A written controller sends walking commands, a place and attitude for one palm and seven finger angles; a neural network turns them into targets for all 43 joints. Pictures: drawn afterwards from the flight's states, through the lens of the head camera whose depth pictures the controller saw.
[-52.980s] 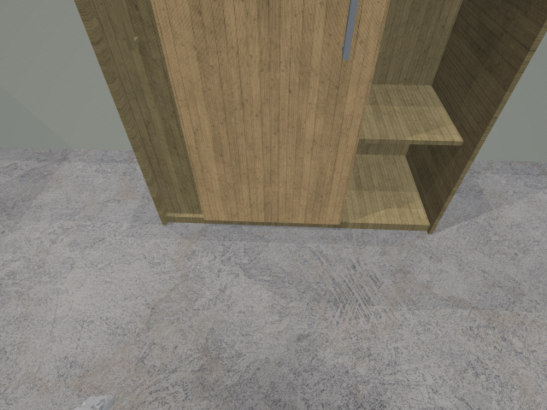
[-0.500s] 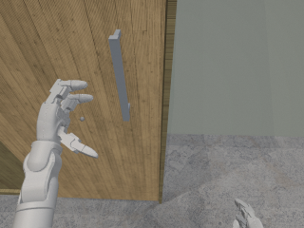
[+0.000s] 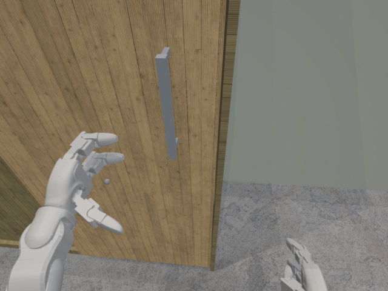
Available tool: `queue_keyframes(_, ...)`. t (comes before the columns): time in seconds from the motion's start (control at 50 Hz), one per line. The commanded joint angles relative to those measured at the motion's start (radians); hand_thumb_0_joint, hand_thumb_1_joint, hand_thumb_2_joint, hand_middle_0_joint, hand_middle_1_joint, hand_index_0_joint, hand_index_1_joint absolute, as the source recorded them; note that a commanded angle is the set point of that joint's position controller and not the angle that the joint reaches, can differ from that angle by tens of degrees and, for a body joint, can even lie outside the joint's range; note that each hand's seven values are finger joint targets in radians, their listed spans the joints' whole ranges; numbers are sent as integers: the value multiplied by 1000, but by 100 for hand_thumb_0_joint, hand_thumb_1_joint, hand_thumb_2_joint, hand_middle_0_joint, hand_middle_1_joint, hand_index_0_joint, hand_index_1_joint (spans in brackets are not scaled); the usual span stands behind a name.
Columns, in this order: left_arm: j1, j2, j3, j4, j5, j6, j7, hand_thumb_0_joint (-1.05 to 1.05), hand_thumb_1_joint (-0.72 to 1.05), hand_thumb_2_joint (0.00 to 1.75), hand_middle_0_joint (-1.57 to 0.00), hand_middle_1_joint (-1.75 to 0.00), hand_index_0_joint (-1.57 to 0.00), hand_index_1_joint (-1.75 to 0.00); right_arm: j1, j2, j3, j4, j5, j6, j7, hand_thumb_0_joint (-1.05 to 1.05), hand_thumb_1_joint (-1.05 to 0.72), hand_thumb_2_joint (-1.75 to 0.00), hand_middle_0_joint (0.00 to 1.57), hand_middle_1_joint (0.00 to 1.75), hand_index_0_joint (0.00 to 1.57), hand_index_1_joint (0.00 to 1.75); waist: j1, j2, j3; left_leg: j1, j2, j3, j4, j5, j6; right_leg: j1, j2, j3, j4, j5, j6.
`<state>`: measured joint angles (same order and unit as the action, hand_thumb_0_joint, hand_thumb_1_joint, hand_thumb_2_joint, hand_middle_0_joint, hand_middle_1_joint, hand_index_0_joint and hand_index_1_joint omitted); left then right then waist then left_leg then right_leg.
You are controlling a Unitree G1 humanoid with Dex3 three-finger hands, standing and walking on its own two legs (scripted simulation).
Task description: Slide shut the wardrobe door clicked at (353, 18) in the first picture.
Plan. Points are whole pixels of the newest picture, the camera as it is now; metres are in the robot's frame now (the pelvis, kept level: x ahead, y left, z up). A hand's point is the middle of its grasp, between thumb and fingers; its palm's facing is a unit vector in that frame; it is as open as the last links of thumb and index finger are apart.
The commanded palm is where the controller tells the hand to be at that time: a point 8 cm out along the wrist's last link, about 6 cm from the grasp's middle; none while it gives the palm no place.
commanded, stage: draw the hand back to the body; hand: left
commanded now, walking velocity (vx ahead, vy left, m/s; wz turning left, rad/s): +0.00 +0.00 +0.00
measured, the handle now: (169, 109) +0.41 +0.11 +0.21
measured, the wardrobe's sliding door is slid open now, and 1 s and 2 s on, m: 0.00 0.00 0.00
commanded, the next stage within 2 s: step back with the hand held close in 1.46 s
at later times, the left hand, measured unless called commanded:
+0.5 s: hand (75, 186) +0.21 +0.23 +0.18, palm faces +0.30 -0.93 -0.21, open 14.2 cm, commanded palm +0.17 +0.26 +0.18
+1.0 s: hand (54, 192) +0.20 +0.26 +0.17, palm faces +0.43 -0.83 -0.35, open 9.6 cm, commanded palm +0.15 +0.30 +0.18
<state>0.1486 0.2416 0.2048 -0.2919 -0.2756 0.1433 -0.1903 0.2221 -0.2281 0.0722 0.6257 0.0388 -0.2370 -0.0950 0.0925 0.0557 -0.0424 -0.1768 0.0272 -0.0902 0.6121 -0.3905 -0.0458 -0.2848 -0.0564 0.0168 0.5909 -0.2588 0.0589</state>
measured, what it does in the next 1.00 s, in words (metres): stands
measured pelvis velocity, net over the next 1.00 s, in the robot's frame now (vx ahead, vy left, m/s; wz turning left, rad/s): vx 0.00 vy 0.01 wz -0.03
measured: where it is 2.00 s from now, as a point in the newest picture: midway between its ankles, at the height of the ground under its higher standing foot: outside the picture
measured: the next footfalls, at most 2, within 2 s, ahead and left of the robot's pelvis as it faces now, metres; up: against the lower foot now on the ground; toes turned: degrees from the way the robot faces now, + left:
none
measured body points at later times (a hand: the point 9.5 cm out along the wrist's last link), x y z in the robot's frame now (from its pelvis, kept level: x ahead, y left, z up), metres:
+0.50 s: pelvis -0.01 +0.00 +0.00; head -0.05 -0.01 +0.45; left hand +0.19 +0.28 +0.19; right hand +0.19 -0.21 -0.05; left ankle -0.03 +0.15 -0.73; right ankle +0.04 -0.16 -0.73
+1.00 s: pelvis +0.00 +0.01 +0.01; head -0.03 -0.01 +0.46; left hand +0.17 +0.30 +0.19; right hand +0.18 -0.22 -0.07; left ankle -0.03 +0.15 -0.73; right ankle +0.04 -0.16 -0.73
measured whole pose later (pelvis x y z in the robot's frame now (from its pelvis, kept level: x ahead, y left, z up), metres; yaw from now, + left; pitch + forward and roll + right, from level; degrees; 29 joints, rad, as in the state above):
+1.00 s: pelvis +0.00 +0.01 +0.01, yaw -2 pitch -6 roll +0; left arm 0.39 0.32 0.33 -0.34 -0.06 -0.12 0.09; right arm 0.23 -0.22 0.00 0.67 -0.02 -0.23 -0.10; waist 0.08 0.05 0.02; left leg -0.04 0.03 -0.05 0.47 -0.33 -0.04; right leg -0.17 -0.06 0.05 0.45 -0.19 0.07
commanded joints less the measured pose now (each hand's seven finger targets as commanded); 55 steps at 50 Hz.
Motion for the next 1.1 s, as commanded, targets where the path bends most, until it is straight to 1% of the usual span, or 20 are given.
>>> queue_keyframes(0.0,-266,178,125,-323,-31,91,17,0,-55,20,-25,-115,-25,-115,-195,-108,-36,-189,11,-76,-18,0,-90,-90,20,30,20,30,1,-10,-176,-55,-44,89,-128,290,55,177,45,-94,-79,187,-61)
queue_keyframes(0.06,-212,154,132,-283,-43,79,18,0,-55,20,-25,-115,-25,-115,-171,-109,-35,-166,5,-87,-14,0,-90,-90,20,30,20,30,-9,-75,-125,-61,-41,85,-126,301,54,149,54,-101,-81,199,-58)
queue_keyframes(0.1,-172,173,168,-249,-51,77,9,0,-55,20,-25,-115,-25,-115,-172,-120,-40,-162,5,-84,-11,0,-90,-90,20,30,20,30,-1,-55,-102,-70,-40,87,-131,269,50,137,56,-95,-89,160,-59)
queue_keyframes(0.16,-173,155,139,-199,-47,98,-8,0,-55,20,-25,-115,-25,-115,-168,-118,-36,-157,10,-76,-12,0,-90,-90,20,30,20,30,-12,-64,-25,-95,-38,91,-139,224,53,98,54,-93,-106,105,-56)
queue_keyframes(0.2,-193,188,171,-221,-41,115,-10,0,-55,20,-25,-115,-25,-115,-181,-128,-42,-165,13,-68,-16,0,-90,-90,20,30,20,30,-7,-21,-39,-86,-42,91,-143,190,53,100,56,-84,-119,55,-57)
queue_keyframes(0.24,-201,169,139,-259,-31,114,-11,0,-55,20,-25,-115,-25,-115,-180,-115,-37,-179,13,-74,-14,0,-90,-90,20,30,20,30,-11,-11,-44,-78,-41,91,-144,216,55,110,53,-92,-109,77,-60)
queue_keyframes(0.32,-217,207,172,-350,-28,71,-6,0,-44,25,-25,-109,-25,-109,-175,-112,-37,-191,9,-94,-16,0,-90,-90,20,30,20,30,-6,32,-97,-52,-42,89,-138,235,55,132,54,-89,-103,99,-61)
queue_keyframes(0.36,-190,204,176,-332,-36,47,-5,0,-37,29,-24,-104,-24,-104,-159,-115,-39,-177,7,-105,-17,0,-90,-90,20,30,20,30,-11,-3,-93,-56,-41,86,-138,230,53,131,57,-93,-103,104,-59)
queue_keyframes(0.38,-218,337,192,-448,126,-76,139,0,-33,31,-24,-102,-24,-102,-148,-107,-61,-185,-40,-111,-10,0,-90,-90,20,30,20,30,-1,-17,-26,-107,-57,106,-155,239,55,138,63,-66,-152,91,-52)
queue_keyframes(0.4,-130,310,208,-342,137,-114,195,0,-30,32,-24,-100,-24,-100,-133,-113,-64,-163,-48,-111,-8,0,-90,-90,20,30,20,30,-11,-35,1,-116,-49,108,-158,182,47,124,55,-67,-165,19,-57)
queue_keyframes(0.42,-71,220,140,-288,140,-132,210,0,-26,34,-24,-98,-24,-98,-137,-102,-56,-164,-46,-107,-5,0,-90,-90,20,30,20,30,-18,-60,60,-139,-45,102,-160,173,48,101,52,-69,-165,17,-60)
queue_keyframes(0.44,-15,214,142,-253,152,-151,227,0,-22,36,-24,-96,-24,-96,-127,-100,-62,-152,-47,-92,-1,0,-90,-90,20,30,20,30,-19,-63,62,-126,-36,104,-166,173,48,108,49,-69,-165,17,-58)
queue_keyframes(0.48,-4,212,138,-275,169,-194,246,0,-15,39,-24,-92,-24,-92,-126,-96,-69,-152,-45,-75,4,0,-90,-90,20,30,20,30,-18,27,28,-97,-38,117,-177,171,47,133,43,-61,-161,27,-61)
queue_keyframes(0.52,3,211,129,-305,185,-234,260,0,-8,43,-23,-87,-23,-87,-124,-97,-77,-152,-49,-72,4,0,-90,-90,20,30,20,30,-17,47,-10,-76,-38,121,-191,176,47,160,39,-60,-164,39,-62)
queue_keyframes(0.58,36,223,134,-306,199,-269,277,0,3,48,-23,-81,-23,-81,-123,-102,-87,-146,-55,-68,2,0,-90,-90,20,30,20,30,-17,-29,-41,-52,-36,123,-201,190,54,182,39,-65,-172,46,-57)
queue_keyframes(0.62,14,240,147,-312,209,-287,287,0,10,51,-23,-77,-23,-77,-129,-104,-89,-139,-57,-67,-5,0,-90,-90,20,30,20,30,-20,-31,-33,-49,-37,119,-213,171,55,182,39,-64,-187,23,-57)
queue_keyframes(0.7,14,280,196,-275,220,-305,299,0,25,58,-22,-68,-22,-68,-137,-107,-97,-122,-56,-63,-17,0,-90,-90,20,30,20,30,-17,-47,-10,-38,-36,121,-226,158,58,181,42,-63,-208,3,-56)
queue_keyframes(0.78,67,260,200,-255,222,-318,299,0,39,65,-22,-60,-22,-60,-139,-98,-97,-112,-58,-59,-16,0,-90,-90,20,30,20,30,-6,9,0,-35,-36,122,-241,203,54,207,40,-66,-197,59,-62)
queue_keyframes(0.98,141,273,243,-252,220,-315,290,0,75,83,-21,-38,-21,-38,-129,-101,-110,-118,-58,-39,-6,0,-90,-90,20,30,20,30,-4,-27,17,-18,-27,133,-250,295,49,227,50,-69,-196,160,-60)
queue_keyframes(1.08,122,272,248,-258,218,-307,289,0,90,90,-20,-30,-20,-30,-132,-101,-110,-121,-59,-25,-8,0,-90,-90,20,30,20,30,-7,7,11,-6,-30,137,-250,299,49,232,51,-67,-205,162,-59)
